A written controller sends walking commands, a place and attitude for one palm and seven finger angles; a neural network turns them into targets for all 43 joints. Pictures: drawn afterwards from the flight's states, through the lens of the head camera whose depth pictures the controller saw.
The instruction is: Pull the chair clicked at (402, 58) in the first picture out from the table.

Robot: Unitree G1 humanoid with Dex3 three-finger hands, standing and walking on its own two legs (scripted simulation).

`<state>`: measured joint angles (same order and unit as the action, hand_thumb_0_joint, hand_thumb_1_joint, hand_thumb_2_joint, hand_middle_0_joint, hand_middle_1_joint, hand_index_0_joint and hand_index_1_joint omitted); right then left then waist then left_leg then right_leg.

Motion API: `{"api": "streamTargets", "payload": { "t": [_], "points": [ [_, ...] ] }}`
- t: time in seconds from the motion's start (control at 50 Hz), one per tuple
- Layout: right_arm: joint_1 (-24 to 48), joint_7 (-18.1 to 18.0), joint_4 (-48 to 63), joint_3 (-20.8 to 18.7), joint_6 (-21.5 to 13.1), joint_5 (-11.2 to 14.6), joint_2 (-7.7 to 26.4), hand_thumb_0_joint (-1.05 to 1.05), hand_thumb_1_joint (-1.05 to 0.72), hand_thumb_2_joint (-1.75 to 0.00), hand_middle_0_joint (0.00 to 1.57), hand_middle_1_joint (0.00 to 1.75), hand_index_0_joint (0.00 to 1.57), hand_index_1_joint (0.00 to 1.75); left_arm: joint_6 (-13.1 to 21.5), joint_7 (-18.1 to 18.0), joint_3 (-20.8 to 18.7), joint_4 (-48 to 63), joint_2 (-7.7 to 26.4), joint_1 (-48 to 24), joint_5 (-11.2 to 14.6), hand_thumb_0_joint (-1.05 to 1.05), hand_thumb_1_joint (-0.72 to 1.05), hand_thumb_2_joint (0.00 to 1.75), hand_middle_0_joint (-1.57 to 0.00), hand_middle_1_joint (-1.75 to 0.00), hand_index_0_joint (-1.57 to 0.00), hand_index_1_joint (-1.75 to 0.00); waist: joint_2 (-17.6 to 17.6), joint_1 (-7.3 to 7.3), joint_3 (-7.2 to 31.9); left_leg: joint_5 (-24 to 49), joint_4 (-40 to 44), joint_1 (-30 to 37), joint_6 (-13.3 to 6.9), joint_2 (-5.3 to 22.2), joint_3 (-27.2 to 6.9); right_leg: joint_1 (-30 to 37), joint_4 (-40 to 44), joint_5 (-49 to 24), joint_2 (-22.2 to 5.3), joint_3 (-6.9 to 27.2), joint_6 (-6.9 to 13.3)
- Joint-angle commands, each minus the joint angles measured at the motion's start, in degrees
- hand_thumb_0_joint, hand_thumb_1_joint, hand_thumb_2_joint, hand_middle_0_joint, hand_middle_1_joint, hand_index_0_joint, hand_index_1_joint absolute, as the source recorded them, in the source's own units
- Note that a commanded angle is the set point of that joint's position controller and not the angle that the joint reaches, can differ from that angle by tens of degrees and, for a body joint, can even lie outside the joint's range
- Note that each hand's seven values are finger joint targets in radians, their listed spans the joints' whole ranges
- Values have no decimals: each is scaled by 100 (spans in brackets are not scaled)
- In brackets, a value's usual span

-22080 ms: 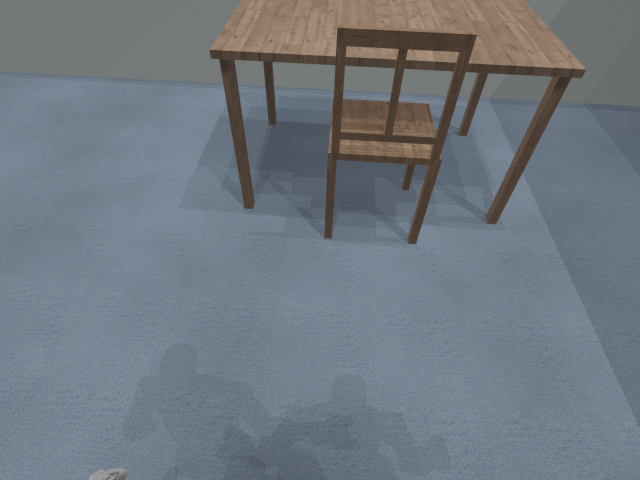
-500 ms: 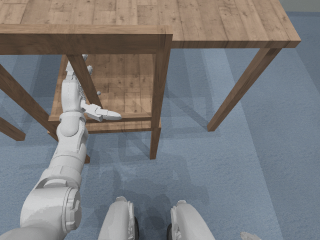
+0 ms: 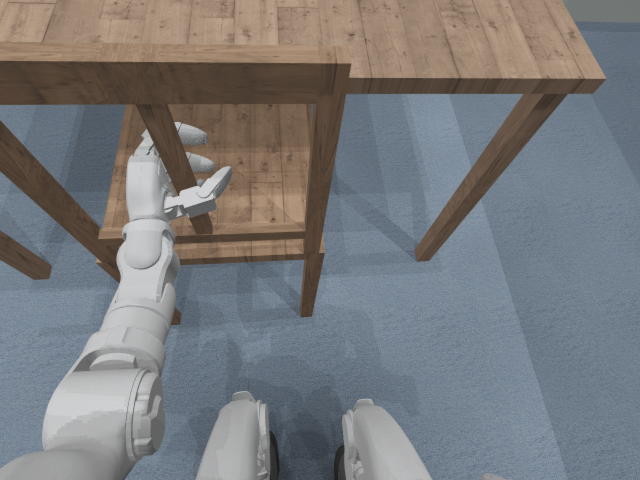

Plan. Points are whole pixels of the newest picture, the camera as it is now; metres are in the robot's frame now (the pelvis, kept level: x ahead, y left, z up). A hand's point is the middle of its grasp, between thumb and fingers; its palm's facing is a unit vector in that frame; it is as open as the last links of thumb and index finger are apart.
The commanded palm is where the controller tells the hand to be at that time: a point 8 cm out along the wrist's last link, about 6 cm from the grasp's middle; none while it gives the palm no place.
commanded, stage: hook a spindle and tug to test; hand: left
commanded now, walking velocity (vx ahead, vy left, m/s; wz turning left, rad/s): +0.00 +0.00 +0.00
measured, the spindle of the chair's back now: (183, 179) +0.48 +0.16 +0.02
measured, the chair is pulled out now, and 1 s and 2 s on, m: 0.00 0.03 0.03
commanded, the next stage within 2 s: open the thumb and straighten the fingers in 0.74 s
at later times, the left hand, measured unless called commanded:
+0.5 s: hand (203, 192) +0.46 +0.13 +0.03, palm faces +0.06 -1.00 +0.00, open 5.0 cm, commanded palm +0.41 +0.16 +0.03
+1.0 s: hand (202, 209) +0.43 +0.13 +0.03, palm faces +0.05 -1.00 -0.04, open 5.8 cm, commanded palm +0.41 +0.17 +0.03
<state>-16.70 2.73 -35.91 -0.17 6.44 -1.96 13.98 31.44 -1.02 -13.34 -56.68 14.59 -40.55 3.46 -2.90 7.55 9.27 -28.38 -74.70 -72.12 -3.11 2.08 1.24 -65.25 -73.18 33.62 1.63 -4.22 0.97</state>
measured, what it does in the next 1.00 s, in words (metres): stands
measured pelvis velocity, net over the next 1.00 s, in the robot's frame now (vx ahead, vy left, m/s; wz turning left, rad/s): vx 0.02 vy -0.01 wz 0.01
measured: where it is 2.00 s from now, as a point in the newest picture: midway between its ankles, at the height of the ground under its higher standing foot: outside the picture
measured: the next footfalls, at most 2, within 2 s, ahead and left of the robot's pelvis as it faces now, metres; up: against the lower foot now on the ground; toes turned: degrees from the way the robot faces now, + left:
none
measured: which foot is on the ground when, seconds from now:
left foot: down 0.00-1.00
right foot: down 0.00-1.00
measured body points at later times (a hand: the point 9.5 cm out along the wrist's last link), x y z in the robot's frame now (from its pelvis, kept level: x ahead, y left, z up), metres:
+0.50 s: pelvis +0.02 +0.00 +0.01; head +0.15 +0.01 +0.44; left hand +0.45 +0.18 +0.04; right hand +0.08 -0.26 -0.11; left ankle +0.05 +0.09 -0.61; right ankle +0.01 -0.12 -0.61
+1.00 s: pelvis +0.02 -0.01 +0.01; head +0.15 +0.00 +0.44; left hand +0.42 +0.18 +0.04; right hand +0.14 -0.26 -0.11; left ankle +0.06 +0.09 -0.61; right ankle +0.01 -0.12 -0.61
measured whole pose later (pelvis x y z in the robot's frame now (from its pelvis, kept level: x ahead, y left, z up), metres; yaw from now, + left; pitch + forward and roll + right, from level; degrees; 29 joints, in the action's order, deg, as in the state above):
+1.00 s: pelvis +0.02 -0.01 +0.01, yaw +1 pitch +24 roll -2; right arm -12.5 2.3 -33.2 -0.7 5.4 -0.9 13.7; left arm 27.6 -1.2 -7.9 -39.2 10.7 -24.5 5.5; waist -2.3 4.6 9.6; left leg -29.8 -72.0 -66.6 -2.3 1.8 1.6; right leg -60.2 -71.0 35.1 1.6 -3.6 1.5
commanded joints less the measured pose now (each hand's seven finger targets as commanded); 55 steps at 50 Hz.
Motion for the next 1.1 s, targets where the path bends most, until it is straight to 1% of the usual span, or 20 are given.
{"api": "streamTargets", "payload": {
  "t": [0.0, 0.12, 0.18, 0.2, 0.3, 0.32, 0.42, 0.48, 0.52, 0.66, 0.8, 0.82, 0.84, 0.9, 0.92, 0.96, 1.02, 1.04, 1.06, 1.08],
  "points": [
    [-702, -31, 400, -351, -82, 6, 944, 0, -90, -90, 20, 30, 20, 30, 414, 48, 118, 1339, 615, -2266, -1, 0, 84, 88, -50, -145, -50, -145, -347, 250, 2902, 1783, 800, 3214, 164, -50, -656, 271, 1022, -1582, 110, 173, 84],
    [-678, -5, 400, -360, -67, 5, 944, 0, -90, -90, 20, 30, 20, 30, 396, 27, 138, 1369, 558, -2083, -4, 0, 90, 90, -50, -145, -50, -145, -294, 220, 2857, 1784, 832, 3213, 173, -45, -661, 287, 1035, -1575, 114, 148, 85],
    [-629, 11, 487, -363, -51, 25, 932, 0, -90, -90, 20, 30, 20, 30, 352, 36, 96, 1509, 556, -1630, 46, 0, 90, 90, -50, -145, -50, -145, -249, 111, 2858, 1811, 860, 3144, 169, -63, -577, 491, 1087, -1670, 120, 179, 84],
    [-620, 18, 497, -352, -60, 22, 939, 0, -90, -90, 20, 30, 20, 30, 373, 31, 103, 1663, 622, -1673, 20, 0, 90, 90, -50, -145, -50, -145, -420, 100, 2918, 1883, 868, 3233, 179, -53, -597, 444, 1033, -1690, 119, 171, 100],
    [-555, 78, 666, -384, -41, 52, 883, 0, -90, -90, 20, 30, 20, 30, 308, 55, 339, 2268, 303, -834, 100, 0, 90, 90, -50, -145, -50, -145, -448, -39, 3069, 2417, 923, 3548, 207, -25, -561, 675, 1041, -2122, 134, 147, 118],
    [-552, 85, 681, -390, -35, 65, 900, 0, -90, -90, 20, 30, 20, 30, 293, 41, 262, 2380, 404, -620, 115, 0, 90, 90, -50, -145, -50, -145, -368, -97, 3079, 2541, 947, 3563, 223, -15, -570, 764, 1035, -2233, 137, 139, 120],
    [-512, 97, 689, -409, -49, 82, 882, 0, -90, -90, 20, 30, 20, 30, 230, -26, 497, 2718, 213, -317, 104, 0, 90, 90, -50, -145, -50, -145, -275, -39, 2824, 2597, 951, 3536, 218, 1, -545, 751, 1057, -2341, 132, 132, 94],
    [-511, 97, 747, -426, -70, 83, 864, 0, -90, -90, 20, 30, 20, 30, 224, -47, 499, 2968, 195, 136, 104, 0, 90, 90, -50, -145, -50, -145, -249, -153, 2912, 2853, 964, 3598, 231, -4, -512, 955, 1042, -2591, 120, 145, 94],
    [-478, 100, 739, -417, -75, 84, 839, 0, -90, -90, 20, 30, 20, 30, 180, -50, 680, 3066, 24, 245, 107, 0, 90, 90, -50, -145, -50, -145, -290, -118, 2848, 2966, 953, 3651, 228, -2, -514, 919, 1043, -2670, 106, 131, 87],
    [-370, 65, 799, -408, -113, 92, 807, 0, -90, -90, 20, 30, 20, 30, 129, -20, 761, 3371, -21, 659, 143, 0, 90, 90, -50, -145, -50, -145, -162, -175, 2812, 3049, 925, 3552, 206, -41, -446, 1195, 1054, -2971, 76, 184, 71],
    [-275, -18, 766, -371, -179, 100, 812, 0, -90, -90, 20, 30, 20, 30, 134, 41, 519, 3291, 265, 487, 201, 0, 90, 90, -50, -145, -50, -145, -61, -179, 2705, 2757, 837, 3182, 169, -107, -356, 1389, 1041, -3071, 51, 283, 56],
    [-283, -43, 678, -361, -185, 90, 815, 0, -90, -90, 20, 30, 20, 30, 163, 43, 540, 3134, 309, -1, 147, 0, 90, 90, -50, -145, -50, -145, -18, -20, 2600, 2709, 776, 3115, 175, -86, -390, 1194, 1000, -3016, 38, 271, 40],
    [-294, -51, 651, -378, -191, 83, 811, 0, -90, -90, 20, 30, 20, 30, 109, -22, 388, 3015, 356, 29, 138, 0, 78, 84, -50, -145, -50, -145, -123, -114, 2730, 2667, 768, 3141, 177, -105, -356, 1214, 1001, -2957, 39, 287, 32],
    [-280, -62, 716, -372, -197, 97, 817, 0, -90, -90, 20, 30, 20, 30, 31, -37, 393, 2975, 296, 183, 188, 0, 42, 67, -50, -145, -50, -145, -106, -150, 2825, 2752, 823, 3234, 185, -114, -358, 1328, 1049, -3019, 44, 278, 48],
    [-252, -63, 717, -362, -196, 109, 801, 0, -90, -90, 20, 30, 20, 30, -18, -17, 455, 2855, 193, 193, 216, 0, 30, 61, -50, -145, -50, -145, -52, -114, 2750, 2630, 841, 3158, 185, -117, -349, 1325, 1086, -2940, 40, 265, 34],
    [-237, -104, 679, -351, -211, 129, 823, 0, -90, -90, 20, 30, 20, 30, -12, 15, 311, 2811, 368, -50, 281, 0, 5, 49, -50, -145, -50, -145, 136, -86, 2655, 2333, 827, 2893, 160, -135, -313, 1435, 1142, -2815, 39, 327, 15],
    [-210, -122, 651, -350, -271, 128, 815, 0, -90, -90, 20, 30, 20, 30, 104, 56, 386, 2907, 321, -247, 282, 0, -31, 32, -50, -145, -50, -145, -83, -97, 2762, 2258, 843, 3023, 171, -136, -348, 1316, 1133, -2631, 39, 323, 33],
    [-192, -118, 637, -348, -275, 132, 815, 0, -90, -90, 20, 30, 20, 30, 106, 68, 472, 2782, 217, -283, 285, 0, -43, 26, -47, -138, -47, -138, -45, -38, 2672, 2117, 846, 2982, 168, -136, -349, 1220, 1165, -2462, 39, 306, 26],
    [-215, -140, 574, -352, -279, 129, 844, 0, -90, -90, 20, 30, 20, 30, 135, 55, 220, 2587, 476, -348, 277, 0, -55, 20, -45, -130, -45, -130, 145, -33, 2537, 1982, 812, 2811, 162, -128, -350, 1183, 1169, -2360, 48, 322, 18],
    [-202, -138, 593, -333, -282, 130, 838, 0, -90, -90, 20, 30, 20, 30, 157, 78, 334, 2492, 374, -361, 257, 0, -55, 20, -43, -123, -43, -123, 138, -28, 2455, 1807, 839, 2683, 157, -155, -344, 1186, 1187, -2202, 51, 339, 15]
  ]
}}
